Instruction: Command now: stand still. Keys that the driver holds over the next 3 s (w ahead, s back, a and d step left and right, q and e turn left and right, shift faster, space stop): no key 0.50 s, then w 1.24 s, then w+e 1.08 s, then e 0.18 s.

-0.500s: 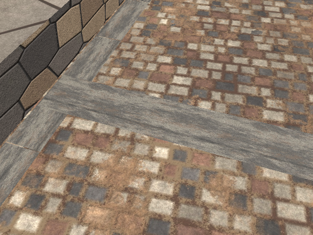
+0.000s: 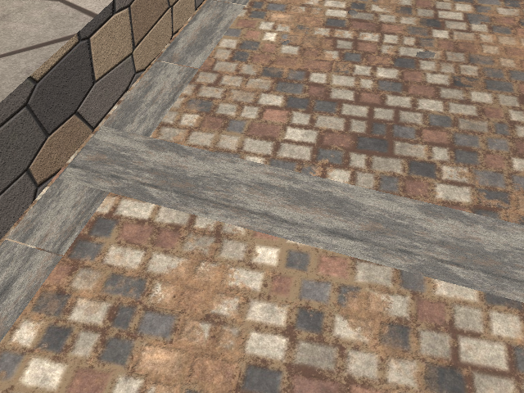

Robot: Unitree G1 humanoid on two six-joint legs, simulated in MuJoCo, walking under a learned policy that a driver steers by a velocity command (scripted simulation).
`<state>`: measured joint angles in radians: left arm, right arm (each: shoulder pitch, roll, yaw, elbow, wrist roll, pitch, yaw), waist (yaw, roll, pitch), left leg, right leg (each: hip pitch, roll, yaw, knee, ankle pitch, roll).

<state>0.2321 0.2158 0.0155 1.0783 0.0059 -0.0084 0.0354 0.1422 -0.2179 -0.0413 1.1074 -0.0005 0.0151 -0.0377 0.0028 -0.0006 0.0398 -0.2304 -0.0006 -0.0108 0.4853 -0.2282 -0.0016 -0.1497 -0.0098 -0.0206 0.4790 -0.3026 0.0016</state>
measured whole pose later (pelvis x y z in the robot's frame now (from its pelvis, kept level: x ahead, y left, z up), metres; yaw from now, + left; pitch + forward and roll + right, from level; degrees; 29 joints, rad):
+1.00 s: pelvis +0.14 +0.04 +0.01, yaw +0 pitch +1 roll +0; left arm 0.17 0.26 0.06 0.94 -0.03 -0.10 -0.01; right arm 0.46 -0.17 -0.02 1.13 0.00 -0.09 0.00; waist -0.05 -0.03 -0.02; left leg 0.00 -0.04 0.05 0.26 -0.28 0.05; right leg -0.64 -0.10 -0.02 1.04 -0.17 -0.05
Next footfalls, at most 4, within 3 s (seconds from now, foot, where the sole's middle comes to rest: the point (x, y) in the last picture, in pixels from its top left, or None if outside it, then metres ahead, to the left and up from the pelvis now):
1.24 right None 0.46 -0.11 -0.77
1.78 left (226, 299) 0.78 0.14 -0.77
2.34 right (316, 225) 1.05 -0.14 -0.77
2.84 left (295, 151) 1.39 -0.09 -0.77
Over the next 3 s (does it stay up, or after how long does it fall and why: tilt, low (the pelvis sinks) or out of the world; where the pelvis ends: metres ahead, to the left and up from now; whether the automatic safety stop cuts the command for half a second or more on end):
stays up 1.26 -0.12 0.00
